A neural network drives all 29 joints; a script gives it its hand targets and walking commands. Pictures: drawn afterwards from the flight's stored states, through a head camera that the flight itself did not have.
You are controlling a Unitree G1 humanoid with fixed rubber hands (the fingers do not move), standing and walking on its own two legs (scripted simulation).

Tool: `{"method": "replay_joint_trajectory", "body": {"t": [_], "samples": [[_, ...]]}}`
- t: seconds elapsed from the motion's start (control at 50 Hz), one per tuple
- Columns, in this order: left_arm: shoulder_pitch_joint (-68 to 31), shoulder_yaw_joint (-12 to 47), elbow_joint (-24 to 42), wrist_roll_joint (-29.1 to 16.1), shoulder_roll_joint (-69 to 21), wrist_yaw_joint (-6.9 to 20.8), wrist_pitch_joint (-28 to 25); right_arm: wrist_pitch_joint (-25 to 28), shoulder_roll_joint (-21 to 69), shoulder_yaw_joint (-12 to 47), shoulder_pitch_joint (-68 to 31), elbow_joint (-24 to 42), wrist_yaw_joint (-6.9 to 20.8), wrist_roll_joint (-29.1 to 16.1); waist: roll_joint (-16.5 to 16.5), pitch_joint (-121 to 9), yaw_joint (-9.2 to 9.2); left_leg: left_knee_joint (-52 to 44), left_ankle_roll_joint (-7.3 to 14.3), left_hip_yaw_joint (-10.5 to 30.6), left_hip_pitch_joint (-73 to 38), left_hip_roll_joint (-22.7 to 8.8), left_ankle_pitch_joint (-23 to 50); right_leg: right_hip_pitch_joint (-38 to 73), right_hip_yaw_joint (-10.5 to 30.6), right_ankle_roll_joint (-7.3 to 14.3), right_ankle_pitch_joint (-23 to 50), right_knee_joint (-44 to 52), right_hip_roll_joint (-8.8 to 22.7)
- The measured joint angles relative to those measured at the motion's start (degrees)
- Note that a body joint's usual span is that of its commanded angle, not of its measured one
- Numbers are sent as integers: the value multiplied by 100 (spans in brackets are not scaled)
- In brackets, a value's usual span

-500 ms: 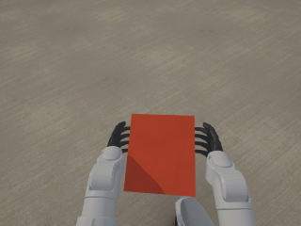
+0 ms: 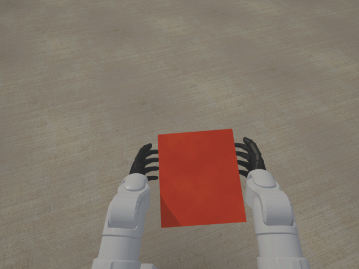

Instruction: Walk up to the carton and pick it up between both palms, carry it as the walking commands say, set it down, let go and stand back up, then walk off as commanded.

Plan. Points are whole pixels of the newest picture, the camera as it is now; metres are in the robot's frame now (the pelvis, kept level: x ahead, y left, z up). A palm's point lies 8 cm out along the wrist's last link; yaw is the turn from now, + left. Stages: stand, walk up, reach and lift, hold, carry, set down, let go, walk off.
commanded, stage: carry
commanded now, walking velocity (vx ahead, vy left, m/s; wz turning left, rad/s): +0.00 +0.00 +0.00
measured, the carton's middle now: (197, 181) +0.33 -0.01 -0.05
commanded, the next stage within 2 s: none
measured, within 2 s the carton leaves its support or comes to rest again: neither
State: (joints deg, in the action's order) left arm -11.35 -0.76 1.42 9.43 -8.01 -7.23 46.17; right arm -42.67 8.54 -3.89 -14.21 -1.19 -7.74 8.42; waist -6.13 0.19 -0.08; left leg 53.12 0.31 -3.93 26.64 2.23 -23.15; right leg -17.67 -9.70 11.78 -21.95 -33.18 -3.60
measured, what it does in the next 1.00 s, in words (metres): steps to the right: left foot, then right foot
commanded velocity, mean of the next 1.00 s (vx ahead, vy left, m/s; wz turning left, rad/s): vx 0.00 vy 0.00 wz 0.00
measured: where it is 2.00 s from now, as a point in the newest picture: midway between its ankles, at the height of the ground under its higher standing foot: outside the picture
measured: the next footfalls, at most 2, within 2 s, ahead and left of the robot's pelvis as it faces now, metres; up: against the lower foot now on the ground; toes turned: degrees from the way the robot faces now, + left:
left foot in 0.12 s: +0.07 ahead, +0.09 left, +0.00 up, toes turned +2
right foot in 0.26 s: +0.14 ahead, -0.16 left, +0.00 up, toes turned -5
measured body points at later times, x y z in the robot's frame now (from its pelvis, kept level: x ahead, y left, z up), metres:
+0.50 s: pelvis +0.05 -0.10 -0.01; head +0.07 -0.12 +0.44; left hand +0.36 -0.02 +0.00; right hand +0.34 -0.27 +0.00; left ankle +0.03 +0.03 -0.72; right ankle +0.09 -0.15 -0.72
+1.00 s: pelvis +0.00 -0.10 +0.00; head -0.06 -0.10 +0.45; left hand +0.29 +0.00 +0.04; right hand +0.29 -0.25 +0.05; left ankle +0.02 +0.02 -0.72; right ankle +0.10 -0.15 -0.72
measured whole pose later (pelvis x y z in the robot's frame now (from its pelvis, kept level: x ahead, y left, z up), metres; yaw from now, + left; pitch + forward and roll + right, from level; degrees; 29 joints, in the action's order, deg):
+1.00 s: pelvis +0.00 -0.10 +0.00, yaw -3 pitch +0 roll +0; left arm -12.6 -2.1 -12.8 13.1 -8.2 -4.9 49.7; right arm -44.1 8.8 -6.4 -15.3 -16.2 -6.9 11.2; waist -1.3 -7.9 0.2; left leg 35.6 0.5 -2.2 18.0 -1.1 -17.9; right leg -22.4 -5.6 6.8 -6.0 -28.2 -4.4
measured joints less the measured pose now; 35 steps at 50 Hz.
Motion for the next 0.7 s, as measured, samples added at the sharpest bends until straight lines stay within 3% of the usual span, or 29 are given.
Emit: {"method": "replay_joint_trajectory", "body": {"t": [0.08,0.1,0.12,0.16,0.18,0.22,0.26,0.28,0.3,0.36,0.44,0.54,0.62,0.7], "samples": [[216,33,-3,104,32,65,164,-122,-13,129,65,-193,31,56,103,-175,42,-896,10,-214,-162,104,493,250,25,-166,-128,-29,-180],[241,6,-10,135,37,80,213,-125,-9,160,41,-304,45,88,114,-210,16,-1212,121,-297,-282,104,690,194,50,-331,-197,-289,-220],[252,-56,-36,167,41,92,239,-99,7,193,-25,-471,55,127,137,-243,-29,-1496,267,-363,-459,44,628,-21,80,-661,-189,-843,-259],[216,-201,-239,209,38,75,196,-54,41,270,-168,-783,20,214,220,-288,30,-1391,174,-475,-565,-112,221,-847,289,-1343,-675,-2807,-269],[198,-205,-395,224,35,65,149,-56,45,275,-178,-847,-20,239,325,-306,124,-1238,110,-483,-568,-152,98,-1196,553,-1423,-1298,-3641,-264],[156,-154,-639,172,33,108,103,-106,30,191,-102,-781,-80,209,594,-332,309,-970,-16,-411,-565,-226,-106,-1539,1108,-1318,-2082,-3839,-75],[39,-184,-868,137,7,215,81,-129,16,52,-35,-754,-63,188,705,-305,328,-735,-150,-405,-654,-305,-307,-1332,1514,-1210,-1144,-2185,334],[-21,-233,-996,145,-5,251,42,-96,2,14,-10,-803,-31,169,706,-276,279,-601,-212,-428,-718,-382,-430,-1257,1439,-1167,-69,-1797,429],[-62,-250,-1163,167,-16,271,-23,-53,-14,-29,37,-862,-1,140,753,-252,303,-506,-239,-325,-748,-457,-555,-1240,1320,-1060,204,-1873,369],[-124,-226,-1503,268,-22,255,-78,-45,-34,-62,139,-974,-98,-46,804,-124,465,-467,-319,134,-811,-446,-806,-1038,1008,-791,-3,-1812,205],[-242,-191,-1476,379,-45,88,-118,115,-1,-28,-25,-1047,-491,-292,772,113,522,-630,-391,313,-775,-351,-640,-829,732,-633,260,-1223,40],[-228,-206,-984,329,-40,-62,-154,263,40,10,-176,-828,-470,-337,542,230,321,-1219,-282,359,-888,-246,-257,-659,515,-469,688,-520,-101],[-89,-151,-694,234,-14,-34,-95,263,58,-121,-235,-822,-120,-136,308,127,60,-1667,-163,380,-1020,-238,270,-541,449,-385,942,-130,-132],[54,-94,-709,197,13,55,81,105,67,-220,-258,-1022,99,80,328,-123,-68,-1914,-156,397,-1114,-258,402,-392,414,-383,1150,217,-138]]}}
